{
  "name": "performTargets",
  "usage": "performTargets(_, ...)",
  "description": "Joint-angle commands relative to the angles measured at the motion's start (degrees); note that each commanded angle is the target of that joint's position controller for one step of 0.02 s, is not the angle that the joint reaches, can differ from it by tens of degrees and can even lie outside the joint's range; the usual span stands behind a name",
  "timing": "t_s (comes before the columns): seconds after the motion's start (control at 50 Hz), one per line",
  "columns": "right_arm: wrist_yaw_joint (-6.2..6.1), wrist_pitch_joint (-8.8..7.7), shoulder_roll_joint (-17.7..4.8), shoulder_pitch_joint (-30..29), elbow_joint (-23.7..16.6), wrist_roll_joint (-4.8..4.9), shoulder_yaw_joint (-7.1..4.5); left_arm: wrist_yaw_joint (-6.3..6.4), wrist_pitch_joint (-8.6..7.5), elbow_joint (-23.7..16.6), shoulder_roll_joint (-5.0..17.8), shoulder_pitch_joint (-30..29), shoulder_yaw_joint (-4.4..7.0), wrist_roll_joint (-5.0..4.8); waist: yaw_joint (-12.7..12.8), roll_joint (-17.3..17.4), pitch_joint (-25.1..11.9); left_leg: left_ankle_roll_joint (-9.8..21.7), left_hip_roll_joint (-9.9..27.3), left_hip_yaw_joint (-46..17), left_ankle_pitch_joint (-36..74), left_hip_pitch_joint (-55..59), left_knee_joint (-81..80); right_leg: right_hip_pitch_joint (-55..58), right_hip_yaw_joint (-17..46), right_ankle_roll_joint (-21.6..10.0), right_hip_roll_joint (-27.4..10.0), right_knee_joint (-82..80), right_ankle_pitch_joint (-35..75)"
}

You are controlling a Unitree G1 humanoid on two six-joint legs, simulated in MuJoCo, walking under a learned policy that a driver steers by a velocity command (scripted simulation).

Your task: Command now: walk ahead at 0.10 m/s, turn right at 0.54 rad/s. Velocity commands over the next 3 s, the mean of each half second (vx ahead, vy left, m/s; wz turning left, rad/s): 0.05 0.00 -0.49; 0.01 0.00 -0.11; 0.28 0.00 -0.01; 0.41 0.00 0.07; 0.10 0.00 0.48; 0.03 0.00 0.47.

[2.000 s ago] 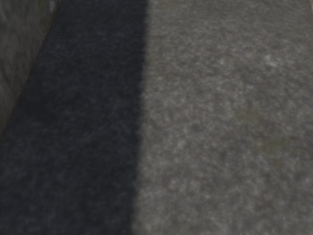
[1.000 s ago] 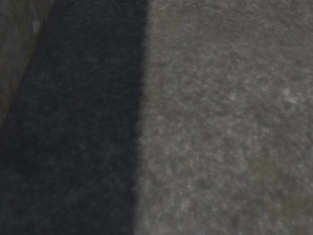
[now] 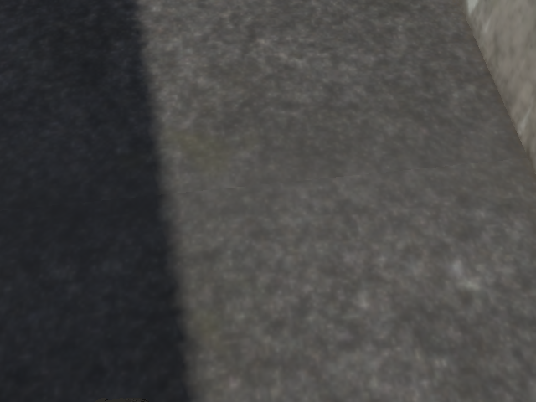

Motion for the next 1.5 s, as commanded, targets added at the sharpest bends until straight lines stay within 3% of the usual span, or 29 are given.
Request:
performTargets(0.02, 0.47, -0.25, -8.0, 0.8, -5.7, -1.84, -1.41, 1.66, -0.15, -1.9, 17.5, 13.7, 6.65, -0.82, 6.6, -5.7, -14.9, 1.6, 4.4, -4.1, 27.9, -15.3, 31.1, 34.7, 15.8, -7.7, -3.9, -13.1, 22.7)
performTargets(0.04, 1.63, -1.49, -1.9, 3.5, -9.0, -4.81, 0.39, 2.21, -0.11, -4.4, 21.4, 11.9, 6.76, -0.06, 1.3, -13.1, -24.9, -1.6, -6.4, -12.4, -13.7, -32.6, 47.9, 47.5, 42.8, -19.9, -17.7, -15.0, 30.1)
performTargets(0.06, 2.7, -3.1, -5.5, -4.1, -10.2, -1.68, -0.75, 1.91, -1.1, -4.8, 18.1, 15.3, 5.74, 1.89, 7.1, -4.7, -27.6, -1.2, -8.7, -23.2, -8.7, -38.4, 56.6, 45.0, 53.0, -22.4, -20.8, -25.5, 17.4)
performTargets(0.08, 2.85, -3.66, -5.8, -8.8, -11.5, 0.5, -0.86, 2.1, -2.47, -5.0, 15.8, 11.5, 4.94, 2.07, 5.8, -2.1, -19.3, 0.1, -6.0, -23.7, -2.5, -42.7, 57.4, 39.0, 46.4, -19.2, -19.5, -25.8, 10.7)
performTargets(0.12, 1.23, -2.69, -7.2, -8.6, -11.0, -1.41, -1.33, 2.74, -3.16, -5.6, 10.3, 4.6, 3.09, -0.27, 1.3, 0.7, -9.8, 0.5, -2.3, -23.9, 6.0, -38.7, 50.2, 22.9, 33.0, -12.3, -12.8, -24.7, 9.9)
performTargets(0.2, 0.65, -1.02, -5.9, -5.4, -12.6, -1.82, -1.57, 3.39, -2.98, -7.7, 11.4, 4.2, 3.08, 0.95, -1.9, -3.3, -11.4, -0.5, -4.7, -21.8, 11.6, -31.6, 47.9, 14.6, 24.2, -11.0, -6.7, -23.7, 19.9)
performTargets(0.36, -0.07, -0.31, -4.4, -10.2, -16.9, -1.53, -0.77, 5.75, -0.56, -11.8, 11.4, 6.4, 2.54, 0.97, 1.5, -7.1, -12.5, -3.4, -4.9, -22.3, 12.7, -36.9, 35.8, 20.8, 29.2, -8.7, -7.0, -23.1, 4.4)
performTargets(0.5, 1.65, -1.39, -3.9, -5.7, -16.2, -0.78, -0.87, 4.42, 0.34, -11.9, 10.3, 6.3, 1.74, 0.82, 2.3, -10.1, -10.8, -0.2, -6.1, -17.4, 7.5, -19.3, 12.1, 18.1, 30.1, -7.4, -7.7, -20.1, 5.8)
performTargets(0.54, 2.95, -1.83, -3.9, -1.6, -14.8, -2.02, -0.91, 4.45, 0.64, -10.4, 8.2, 8.1, 1.28, -0.23, 0.6, -7.0, -9.4, 2.8, -4.9, -19.2, 19.8, -7.9, -1.5, 12.8, 27.0, -3.3, -4.0, -16.2, 3.4)
performTargets(0.56, 3.08, -1.98, -8.7, -0.5, -15.1, -3.04, -1.99, 4.22, 0.41, -10.9, 5.7, 11.2, 0.85, 0.78, 3.5, 7.5, -11.3, 7.6, 5.7, -30.8, 28.4, -1.2, -3.1, 6.7, 19.8, 1.0, 3.0, -6.0, -7.7)
performTargets(0.58, 2.93, -1.13, -7.2, -1.2, -16.6, -2.54, -1.41, 3.97, 0.03, -10.7, 6.4, 10.4, 1.1, 1.7, 2.4, 12.5, -10.3, 13.5, 12.3, -38.0, 34.6, 0.4, -5.0, -0.1, 15.1, 4.3, 8.7, 1.4, -19.9)
performTargets(0.6, 3.01, -1.12, -10.8, -1.9, -16.9, -3.51, -2.75, 3.97, -0.52, -12.8, 10.2, 5.7, 2.63, 0.17, 0.7, 18.8, -8.7, 20.8, 18.0, -48.1, 24.5, -6.9, -10.4, -2.2, 13.6, 6.2, 5.7, 9.5, -20.7)
performTargets(0.66, 1.11, -1.22, -6.0, -8.9, -19.3, -2.11, -1.1, 4.51, 1.37, -9.3, 10.1, 5.2, 3.36, -0.16, 1.9, 7.6, -3.9, 16.5, 9.0, -35.1, 20.3, -13.3, -9.7, 0.2, 15.4, 9.1, 4.5, 27.8, -10.4)
performTargets(0.76, 0.55, 0.1, -3.0, -5.3, -17.8, -1.82, 0.39, 3.36, 0.97, -9.3, 1.8, 2.7, 0.18, 0.09, -0.2, 9.5, -6.6, 14.1, 1.8, -23.7, 23.4, -7.9, -4.6, 9.6, 8.4, 10.2, 1.6, 0.9, -6.8)
performTargets(0.84, 0.75, 0.86, -5.6, 1.5, -15.6, -0.61, -0.54, 1.97, 0.12, -5.8, 4.3, 7.5, 0.85, 0.08, -0.4, 7.8, -6.6, 12.8, 2.5, -25.8, 19.6, -11.4, 0.8, 24.7, 5.7, 6.7, 2.6, -26.0, 6.5)
performTargets(0.88, 2.1, -0.6, 0.8, 3.0, -16.3, -3.63, 1.42, 2.61, 0.46, -5.3, 9.3, 13.3, 1.32, 0.88, -2.2, -8.1, -11.9, 5.2, -4.0, -19.2, 0.8, -26.8, 16.1, 39.2, 19.9, 1.2, -10.4, -17.9, 25.9)
performTargets(0.9, 2.86, -0.96, 2.2, 1.9, -15.9, -3.38, 2.19, 2.62, 0.74, -6.6, 6.8, 12.2, 0.17, 0.54, -1.2, -12.4, -11.7, 1.8, -5.3, -18.0, -10.1, -31.4, 22.3, 37.5, 22.2, -3.0, -14.0, -17.3, 31.8)
performTargets(0.92, 2.82, -0.98, -0.5, -1.4, -18.2, -0.66, 1.82, 2.29, 0.26, -5.1, 8.0, 10.8, 0.82, 1.63, -0.1, -17.7, -11.1, 1.4, -2.2, -19.4, -2.8, -25.5, 14.3, 24.8, 29.1, -8.8, -17.6, -24.5, 1.7)
performTargets(0.96, 1.85, -0.32, -3.6, -8.5, -17.0, -1.82, 0.7, 3.27, -0.52, -6.2, 3.0, 2.8, -0.92, 2.23, -0.1, -9.2, -0.1, 1.8, -3.3, -18.6, 12.2, -18.5, 8.9, 13.6, 22.9, -2.5, -8.9, -28.0, -14.6)
performTargets(1.02, 1.38, -0.31, -2.8, -3.9, -14.4, -2.26, 0.46, 3.92, -1.53, -4.4, 5.9, 7.1, -0.58, 1.5, -0.3, -1.3, -1.9, 4.4, -4.7, -18.7, 12.7, -12.5, 5.6, 15.2, 15.8, 2.8, -3.3, -25.0, -11.3)
performTargets(1.1, 1.65, -1.5, -2.8, -5.7, -14.0, -0.76, 0.18, 4.69, -0.54, -1.4, 9.8, 16.7, 0.97, -0.04, 4.0, -10.0, 1.1, 4.8, -7.3, -13.5, 1.9, -28.4, 15.4, 24.0, 30.7, -5.0, -12.9, -32.3, -35.4)
performTargets(1.16, 2.9, -3.17, -3.4, -8.7, -15.3, 0.02, -0.13, 4.59, -1.77, -0.3, 9.8, 18.0, 1.3, 0.01, 4.2, -10.0, 3.0, 6.7, -4.0, -17.1, -2.7, -36.3, 24.8, 27.7, 37.1, -8.9, -18.5, -35.2, -29.3)
performTargets(1.28, 4.49, -3.88, -2.7, 5.2, -10.4, -0.78, -0.24, 2.9, -1.53, -2.5, 7.6, 8.3, 0.67, -1.06, -5.2, -7.7, -2.7, 7.2, -10.4, -7.4, 9.1, -1.1, 8.8, 10.1, 16.9, -4.5, -7.6, -27.3, -17.5)
performTargets(1.3, 4.3, -3.59, -5.0, 12.0, -8.5, -0.67, -1.34, 2.79, -2.0, -3.3, 5.8, 7.1, -0.15, -0.58, -8.3, -5.8, -4.9, 8.0, -9.2, -11.0, 9.2, 9.4, 6.8, 3.5, 13.7, -2.4, -5.1, -18.4, -10.6)
performTargets(1.32, 3.78, -3.59, -10.5, 19.0, -8.5, -0.55, -2.59, 2.49, -2.81, -5.7, 1.6, 4.5, -1.84, 0.52, -11.0, 7.5, -8.2, 12.7, 5.0, -32.6, -0.3, 17.7, -4.2, -5.1, 7.0, 2.4, 1.3, 5.0, -7.0)
performTargets(1.34, 3.98, -3.61, -15.4, 20.1, -10.2, 0.18, -3.26, 2.6, -4.13, -7.6, 2.5, 7.4, -1.32, -0.42, -8.6, 16.9, -11.3, 23.3, 17.4, -62.8, -11.0, 20.1, -17.6, -16.5, 11.7, 4.8, 6.7, 20.6, -18.5)
performTargets(1.36, 3.65, -4.23, -13.6, 14.9, -10.8, -0.23, -2.8, 2.7, -4.84, -7.6, 6.1, 5.9, -0.28, -2.91, -6.4, 11.1, -3.0, 25.8, 20.8, -70.0, -27.0, 13.7, -22.6, -24.2, 15.2, 4.5, 2.4, 30.9, -16.1)
performTargets(1.4, 3.27, -5.03, -8.5, 8.9, -11.3, -1.25, -0.74, 2.69, -5.37, -6.8, 7.5, 3.5, -0.07, -2.13, -2.4, 1.9, 5.5, 20.3, 15.8, -52.4, -14.7, 4.4, -21.0, -24.7, 13.0, 3.0, -3.3, 33.8, -4.0)
performTargets(1.5, 3.92, -5.17, -3.5, 11.6, -8.9, -1.55, 1.25, 0.33, -4.85, -2.7, 4.0, 8.6, -0.12, -0.72, 1.2, 3.4, 2.8, 17.0, 5.2, -27.4, 12.1, -0.3, -21.6, -20.4, 7.8, 4.3, -4.9, 37.1, 9.6)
